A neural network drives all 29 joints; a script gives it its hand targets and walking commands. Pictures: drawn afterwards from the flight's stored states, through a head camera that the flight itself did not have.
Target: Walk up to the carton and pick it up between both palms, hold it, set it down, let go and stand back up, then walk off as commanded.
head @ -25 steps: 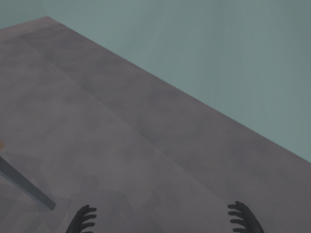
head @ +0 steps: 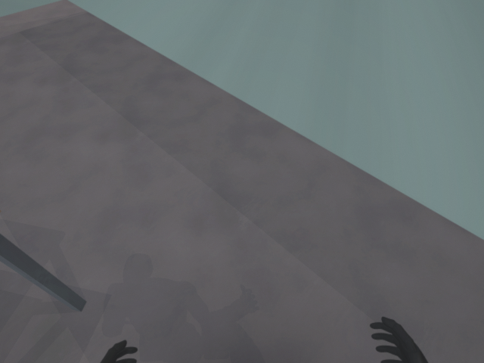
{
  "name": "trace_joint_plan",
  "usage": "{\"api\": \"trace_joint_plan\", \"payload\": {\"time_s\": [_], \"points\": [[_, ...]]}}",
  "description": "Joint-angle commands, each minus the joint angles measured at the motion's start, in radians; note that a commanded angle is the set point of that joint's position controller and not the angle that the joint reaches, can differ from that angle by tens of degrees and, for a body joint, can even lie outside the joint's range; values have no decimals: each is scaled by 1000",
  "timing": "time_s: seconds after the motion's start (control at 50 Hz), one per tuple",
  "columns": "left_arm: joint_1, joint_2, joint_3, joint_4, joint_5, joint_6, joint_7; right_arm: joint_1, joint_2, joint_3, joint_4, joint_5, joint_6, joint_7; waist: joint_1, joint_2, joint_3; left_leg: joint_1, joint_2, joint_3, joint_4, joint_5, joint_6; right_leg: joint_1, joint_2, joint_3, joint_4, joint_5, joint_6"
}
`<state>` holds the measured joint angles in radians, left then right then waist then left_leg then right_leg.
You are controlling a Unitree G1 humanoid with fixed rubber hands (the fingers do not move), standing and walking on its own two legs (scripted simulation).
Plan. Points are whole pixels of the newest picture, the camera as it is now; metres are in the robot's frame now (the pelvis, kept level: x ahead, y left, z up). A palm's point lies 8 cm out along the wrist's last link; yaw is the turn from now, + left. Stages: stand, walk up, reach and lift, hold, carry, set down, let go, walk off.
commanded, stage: stand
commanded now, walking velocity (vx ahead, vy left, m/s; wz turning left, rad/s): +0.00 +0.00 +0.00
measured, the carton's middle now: out of the picture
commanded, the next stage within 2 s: walk up in 0.60 s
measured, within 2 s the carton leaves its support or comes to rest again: neither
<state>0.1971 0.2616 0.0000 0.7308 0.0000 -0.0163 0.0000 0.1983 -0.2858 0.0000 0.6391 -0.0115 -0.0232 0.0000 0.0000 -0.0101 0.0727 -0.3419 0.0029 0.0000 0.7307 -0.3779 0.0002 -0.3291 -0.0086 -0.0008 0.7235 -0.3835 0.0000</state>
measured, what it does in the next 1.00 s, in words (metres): stands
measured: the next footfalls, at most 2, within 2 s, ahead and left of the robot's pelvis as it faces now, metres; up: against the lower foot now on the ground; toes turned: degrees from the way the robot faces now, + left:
left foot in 1.06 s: +0.06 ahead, +0.16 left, +0.00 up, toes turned +12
right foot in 1.30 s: +0.07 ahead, +0.03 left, +0.00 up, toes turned +14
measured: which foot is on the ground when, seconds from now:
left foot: down 0.00-0.82, up 0.84-1.00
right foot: down 0.00-1.00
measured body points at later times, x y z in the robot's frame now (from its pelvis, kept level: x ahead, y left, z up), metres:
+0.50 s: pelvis +0.00 +0.00 +0.00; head +0.02 +0.01 +0.45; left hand +0.12 +0.26 -0.12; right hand +0.14 -0.26 -0.10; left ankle +0.01 +0.12 -0.72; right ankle +0.00 -0.12 -0.72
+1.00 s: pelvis -0.02 +0.03 -0.01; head +0.01 +0.05 +0.44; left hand +0.05 +0.33 -0.13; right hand +0.14 -0.25 -0.10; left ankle +0.01 +0.14 -0.69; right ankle +0.00 -0.12 -0.71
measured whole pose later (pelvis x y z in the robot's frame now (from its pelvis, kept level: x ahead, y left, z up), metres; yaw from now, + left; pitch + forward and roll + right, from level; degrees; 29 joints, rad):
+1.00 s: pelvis -0.02 +0.03 -0.01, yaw +9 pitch -2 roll -2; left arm 0.17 0.33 0.00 0.81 0.00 -0.02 0.03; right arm 0.20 -0.41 0.00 0.72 -0.02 0.10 0.09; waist 0.00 0.02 0.11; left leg -0.50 0.03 0.00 1.01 -0.42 0.01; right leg -0.29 -0.10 -0.13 0.72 -0.38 0.01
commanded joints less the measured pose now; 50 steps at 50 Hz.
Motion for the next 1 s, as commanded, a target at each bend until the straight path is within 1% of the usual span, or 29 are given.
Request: {"api": "trace_joint_plan", "payload": {"time_s": [0.0,0.04,0.06,0.1,0.16,0.18,0.22,0.24,0.28,0.36,0.38,0.44,0.46,0.48,0.5,0.58,0.62,0.68,0.7,0.72,0.74,0.76,0.78,0.8,0.82,0.84,0.88,0.92,0.98], "points": [[-46,251,75,-71,26,-40,16,-56,-231,-87,-23,-19,-35,-18,-1,14,-154,65,86,-88,-112,243,80,40,-77,81,-97,253,-82],[-38,262,81,-62,32,-36,13,-51,-247,-87,-13,-15,-41,-14,16,0,-167,29,72,-100,-122,205,73,69,-76,92,-92,249,-83],[-67,260,77,-65,32,-36,11,-35,-214,-85,-9,-8,-41,-14,-8,9,-145,48,75,-84,-120,205,66,54,-91,102,-111,248,-91],[-27,261,76,-45,21,-35,11,-13,-254,-90,5,-22,-35,-14,7,79,-170,70,86,-99,-112,263,79,57,-79,91,-86,276,-82],[-51,267,80,-39,28,-44,10,-42,-227,-87,-12,-14,-32,-13,12,-30,-198,58,73,-76,-97,264,70,74,-78,65,-97,283,-77],[-51,250,70,-23,28,-44,11,-35,-213,-80,-2,-10,-31,-11,0,14,-158,48,76,-83,-94,259,76,65,-96,106,-119,285,-85],[-53,292,82,-8,28,-42,14,-28,-226,-87,-3,-14,-36,-12,-7,-40,-180,57,71,-63,-84,247,71,88,-108,115,-132,334,-88],[-65,288,79,-23,20,-42,13,0,-244,-88,5,-9,-40,-10,-18,23,-173,73,71,-82,-98,258,62,65,-110,124,-122,322,-90],[-59,291,79,-9,22,-46,15,-12,-218,-82,18,-9,-37,-12,-2,-13,-196,62,78,-85,-98,273,74,78,-86,94,-102,317,-83],[-55,279,72,2,19,-41,10,-37,-226,-75,25,-12,-37,-13,5,54,-140,43,76,-87,-130,199,75,52,-83,91,-119,212,-87],[-67,283,81,5,27,-41,10,-48,-218,-82,25,-2,-34,-7,4,3,-167,55,86,-95,-131,214,71,63,-87,100,-138,246,-84],[-77,264,66,4,25,-43,10,-29,-249,-90,38,-15,-32,-16,-3,-29,-108,53,76,-100,-138,175,77,46,-96,112,-167,217,-89],[-93,277,71,19,33,-43,11,-50,-227,-84,36,-18,-32,-14,-13,11,-153,59,86,-89,-125,206,80,50,-95,107,-139,246,-86],[-80,258,66,13,23,-47,10,-42,-240,-81,36,-22,-36,-9,12,1,-152,54,75,-103,-132,213,88,54,-75,89,-112,255,-88],[-58,270,67,22,11,-37,10,-28,-259,-85,46,-9,-41,-8,8,75,-183,82,84,-114,-151,232,83,72,-82,87,-111,238,-80],[-84,295,77,45,24,-35,15,-49,-233,-77,61,1,-40,-8,3,-2,-174,72,79,-93,-125,325,63,94,-91,100,-120,333,-82],[-83,282,73,41,21,-41,6,-53,-241,-81,58,-9,-38,-18,2,35,-163,91,93,-99,-130,315,76,64,-80,76,-113,335,-75],[-104,290,75,48,19,-35,6,-42,-269,-94,66,-5,-31,-17,-2,-8,-170,88,76,-78,-121,262,66,49,-89,96,-130,268,-84],[-103,248,62,50,17,-29,7,-55,-273,-88,71,-8,-32,-15,13,50,-134,72,88,-111,-148,212,73,42,-81,108,-134,238,-85],[-108,271,66,62,22,-25,4,-32,-241,-83,72,-14,-31,-14,-6,-19,-112,60,80,-91,-162,186,70,45,-90,110,-155,194,-83],[-60,257,61,83,22,-24,5,-41,-266,-86,89,-14,-32,-19,25,25,-139,86,84,-101,-164,206,69,57,-81,97,-166,202,-84],[-69,288,70,80,20,-28,6,-49,-257,-83,88,-6,-33,-18,9,36,-131,50,93,-115,-160,183,77,65,-84,95,-151,208,-84],[-5,385,127,48,-10,-32,29,-20,-324,-101,-45,-56,27,35,44,11,-81,-243,33,-231,-46,458,126,278,-121,70,-85,377,-103],[87,414,152,52,-15,-30,46,-57,-274,-106,-81,-55,47,50,75,-115,-104,-320,-3,-99,63,424,86,370,-254,136,-160,541,-150],[113,455,162,36,-5,-28,56,-60,-253,-101,-119,-62,63,53,71,-202,-170,-349,10,-41,199,-82,58,388,-456,259,-249,704,-259],[110,444,165,30,7,-33,65,-84,-271,-120,-114,-72,71,59,79,-130,-139,-393,58,-45,352,-194,38,360,-530,293,-250,814,-316],[65,432,165,18,13,-30,77,-71,-277,-125,-119,-61,83,76,54,-64,-91,-391,111,-99,386,-147,17,302,-484,177,-257,726,-299],[18,430,175,-15,21,-30,72,-36,-294,-138,-87,-60,91,98,20,-104,-46,-335,124,-89,351,-96,-6,220,-434,71,-243,607,-270],[-85,451,185,-43,32,-32,63,58,-295,-145,-67,-53,102,120,-57,-159,-74,-138,119,-44,196,-63,13,64,-416,-38,-232,371,-222]]}}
